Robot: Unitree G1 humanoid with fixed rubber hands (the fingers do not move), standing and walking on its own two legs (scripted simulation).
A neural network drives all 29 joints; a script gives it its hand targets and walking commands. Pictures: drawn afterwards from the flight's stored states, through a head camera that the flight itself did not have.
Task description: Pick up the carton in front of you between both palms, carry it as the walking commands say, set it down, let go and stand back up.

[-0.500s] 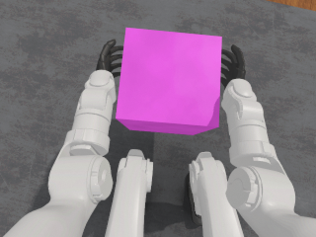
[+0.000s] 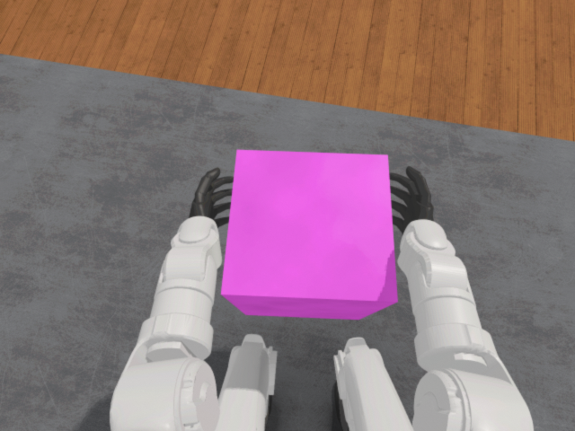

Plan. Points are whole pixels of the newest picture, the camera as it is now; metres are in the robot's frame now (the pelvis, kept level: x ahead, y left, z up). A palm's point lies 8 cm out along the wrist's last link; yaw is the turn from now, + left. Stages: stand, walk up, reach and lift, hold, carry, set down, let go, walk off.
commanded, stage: reach and lift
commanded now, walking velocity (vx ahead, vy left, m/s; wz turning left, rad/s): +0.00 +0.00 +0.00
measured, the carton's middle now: (306, 246) +0.41 +0.01 -0.12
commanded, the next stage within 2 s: hold in 1.84 s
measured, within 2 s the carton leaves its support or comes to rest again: neither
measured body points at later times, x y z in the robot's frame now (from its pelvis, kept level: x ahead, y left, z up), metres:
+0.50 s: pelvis +0.05 -0.01 +0.14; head +0.11 +0.01 +0.58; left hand +0.39 +0.16 +0.10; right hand +0.39 -0.15 +0.11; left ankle +0.08 +0.12 -0.55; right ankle +0.07 -0.13 -0.55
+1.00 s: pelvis +0.05 -0.01 +0.19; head +0.02 -0.01 +0.64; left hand +0.36 +0.15 +0.21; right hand +0.37 -0.15 +0.21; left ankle +0.08 +0.12 -0.55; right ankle +0.07 -0.13 -0.55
